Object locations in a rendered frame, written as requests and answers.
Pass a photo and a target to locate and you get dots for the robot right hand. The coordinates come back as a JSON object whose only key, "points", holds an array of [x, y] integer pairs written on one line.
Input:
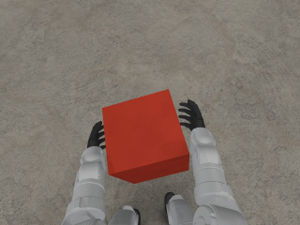
{"points": [[195, 119]]}

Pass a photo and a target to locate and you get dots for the left robot thigh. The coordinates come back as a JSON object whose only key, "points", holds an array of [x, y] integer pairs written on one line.
{"points": [[125, 217]]}

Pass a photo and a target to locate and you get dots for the right robot forearm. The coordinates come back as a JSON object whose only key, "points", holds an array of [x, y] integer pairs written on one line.
{"points": [[210, 182]]}

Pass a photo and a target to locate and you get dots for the robot right upper arm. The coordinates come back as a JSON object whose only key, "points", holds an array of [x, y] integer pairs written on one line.
{"points": [[210, 214]]}

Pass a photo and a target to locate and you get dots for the robot left hand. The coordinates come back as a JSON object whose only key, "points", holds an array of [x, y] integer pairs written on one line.
{"points": [[94, 139]]}

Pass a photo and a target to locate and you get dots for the left robot shin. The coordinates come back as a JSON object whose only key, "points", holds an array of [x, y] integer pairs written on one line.
{"points": [[127, 207]]}

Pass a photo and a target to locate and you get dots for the carton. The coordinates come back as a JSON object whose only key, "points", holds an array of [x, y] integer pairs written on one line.
{"points": [[144, 139]]}

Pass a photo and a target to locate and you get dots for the left robot forearm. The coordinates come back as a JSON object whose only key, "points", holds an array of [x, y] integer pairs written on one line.
{"points": [[88, 193]]}

